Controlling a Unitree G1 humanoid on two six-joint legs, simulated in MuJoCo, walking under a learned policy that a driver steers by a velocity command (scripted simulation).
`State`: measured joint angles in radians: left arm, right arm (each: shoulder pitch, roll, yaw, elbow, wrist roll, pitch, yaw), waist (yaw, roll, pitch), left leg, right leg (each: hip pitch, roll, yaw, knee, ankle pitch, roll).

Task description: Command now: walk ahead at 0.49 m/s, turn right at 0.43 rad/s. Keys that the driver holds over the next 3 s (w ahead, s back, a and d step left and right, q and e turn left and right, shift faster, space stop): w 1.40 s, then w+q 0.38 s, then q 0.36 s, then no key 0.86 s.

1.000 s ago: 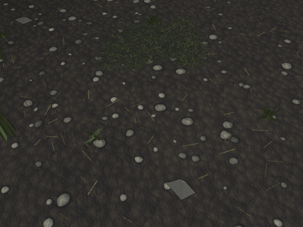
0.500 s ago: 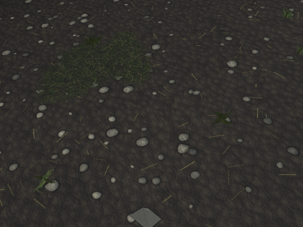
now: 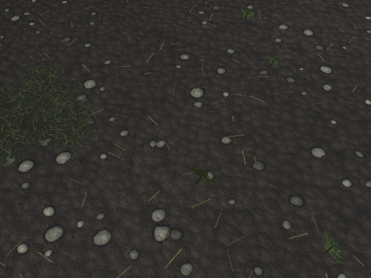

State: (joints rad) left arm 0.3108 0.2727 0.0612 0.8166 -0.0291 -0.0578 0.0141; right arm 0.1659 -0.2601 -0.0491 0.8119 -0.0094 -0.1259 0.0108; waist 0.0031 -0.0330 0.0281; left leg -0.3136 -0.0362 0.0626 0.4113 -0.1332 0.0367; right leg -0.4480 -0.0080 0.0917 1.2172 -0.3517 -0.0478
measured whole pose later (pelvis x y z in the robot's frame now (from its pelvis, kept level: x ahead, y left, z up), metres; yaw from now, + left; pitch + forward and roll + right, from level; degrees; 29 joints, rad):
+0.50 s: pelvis +0.27 -0.08 +0.00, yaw -4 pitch +2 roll +1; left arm 0.23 0.25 0.05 0.74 0.00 -0.08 -0.03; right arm 0.27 -0.29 -0.04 0.89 0.02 -0.10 0.01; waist -0.01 0.03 0.01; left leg -0.46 0.07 -0.01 1.17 -0.34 0.03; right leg -0.34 0.02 -0.06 0.47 -0.17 -0.06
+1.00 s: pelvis +0.54 -0.04 -0.01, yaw -4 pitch +2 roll +0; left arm 0.37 0.26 0.05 0.91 -0.02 -0.08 0.00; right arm 0.09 -0.26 -0.04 0.80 0.01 -0.10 0.04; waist 0.03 -0.01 0.03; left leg -0.45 -0.01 0.06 0.56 -0.16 0.06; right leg -0.25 0.00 0.05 1.07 -0.46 -0.03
